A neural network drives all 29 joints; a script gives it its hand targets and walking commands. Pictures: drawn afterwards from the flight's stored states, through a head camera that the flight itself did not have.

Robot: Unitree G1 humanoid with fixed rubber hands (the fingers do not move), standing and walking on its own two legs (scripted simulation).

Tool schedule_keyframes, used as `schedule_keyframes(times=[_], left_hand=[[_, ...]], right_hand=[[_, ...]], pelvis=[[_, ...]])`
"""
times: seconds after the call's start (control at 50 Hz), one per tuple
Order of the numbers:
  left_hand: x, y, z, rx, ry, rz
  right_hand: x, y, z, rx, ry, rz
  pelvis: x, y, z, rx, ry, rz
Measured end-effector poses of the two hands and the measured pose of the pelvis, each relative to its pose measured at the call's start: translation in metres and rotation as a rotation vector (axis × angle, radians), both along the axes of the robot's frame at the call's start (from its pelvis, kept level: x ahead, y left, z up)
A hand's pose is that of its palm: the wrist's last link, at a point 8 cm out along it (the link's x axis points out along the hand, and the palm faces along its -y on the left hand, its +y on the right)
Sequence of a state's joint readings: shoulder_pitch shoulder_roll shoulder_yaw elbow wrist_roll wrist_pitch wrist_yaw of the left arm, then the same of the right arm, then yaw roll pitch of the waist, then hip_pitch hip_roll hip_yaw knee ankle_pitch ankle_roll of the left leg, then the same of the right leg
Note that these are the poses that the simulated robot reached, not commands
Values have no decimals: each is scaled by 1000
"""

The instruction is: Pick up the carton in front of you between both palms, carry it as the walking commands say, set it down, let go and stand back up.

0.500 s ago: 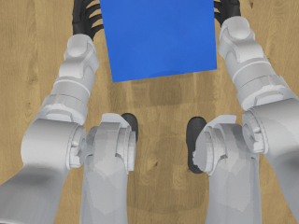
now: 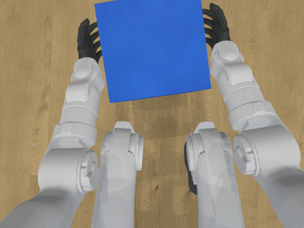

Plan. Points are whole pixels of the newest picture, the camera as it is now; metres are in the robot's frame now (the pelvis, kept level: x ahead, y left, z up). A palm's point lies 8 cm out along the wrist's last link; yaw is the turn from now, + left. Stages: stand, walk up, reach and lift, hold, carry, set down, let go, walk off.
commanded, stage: reach and lift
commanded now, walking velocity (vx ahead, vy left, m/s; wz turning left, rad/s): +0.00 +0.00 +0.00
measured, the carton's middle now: (154, 59) +0.50 +0.02 -0.18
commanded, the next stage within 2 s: none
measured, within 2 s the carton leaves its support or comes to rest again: neither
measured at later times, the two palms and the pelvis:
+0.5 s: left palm (41, 37) +0.46 +0.16 +0.07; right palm (270, 17) +0.48 -0.14 +0.07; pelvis +0.02 +0.00 +0.13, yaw -1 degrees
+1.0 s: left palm out of the picture +0.43 +0.16 +0.24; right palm out of the picture +0.44 -0.14 +0.24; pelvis +0.07 +0.00 +0.28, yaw -1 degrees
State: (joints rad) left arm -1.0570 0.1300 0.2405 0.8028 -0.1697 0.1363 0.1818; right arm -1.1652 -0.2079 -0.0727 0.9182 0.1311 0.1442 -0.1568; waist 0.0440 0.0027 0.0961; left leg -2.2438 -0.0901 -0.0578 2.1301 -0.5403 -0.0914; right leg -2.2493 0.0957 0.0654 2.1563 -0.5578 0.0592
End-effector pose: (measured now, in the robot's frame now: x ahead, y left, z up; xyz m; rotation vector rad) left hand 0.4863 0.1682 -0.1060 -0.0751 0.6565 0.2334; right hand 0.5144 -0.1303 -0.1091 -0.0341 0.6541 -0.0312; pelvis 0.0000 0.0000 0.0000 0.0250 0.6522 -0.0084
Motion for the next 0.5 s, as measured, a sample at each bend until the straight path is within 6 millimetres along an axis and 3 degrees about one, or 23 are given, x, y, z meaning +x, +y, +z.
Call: schedule_keyframes(times=[0.1,0.22,0.5], left_hand=[[-10,-2,52,-9,3,4],[-18,-2,100,0,25,-9],[-27,-5,181,3,12,-27]], right_hand=[[-11,-1,54,19,6,-31],[-21,-2,103,9,27,-40],[-38,-6,181,17,15,-67]], pelvis=[[0,0,27,-1,19,-5],[1,0,64,-2,49,-6],[17,1,133,-12,52,-4]])
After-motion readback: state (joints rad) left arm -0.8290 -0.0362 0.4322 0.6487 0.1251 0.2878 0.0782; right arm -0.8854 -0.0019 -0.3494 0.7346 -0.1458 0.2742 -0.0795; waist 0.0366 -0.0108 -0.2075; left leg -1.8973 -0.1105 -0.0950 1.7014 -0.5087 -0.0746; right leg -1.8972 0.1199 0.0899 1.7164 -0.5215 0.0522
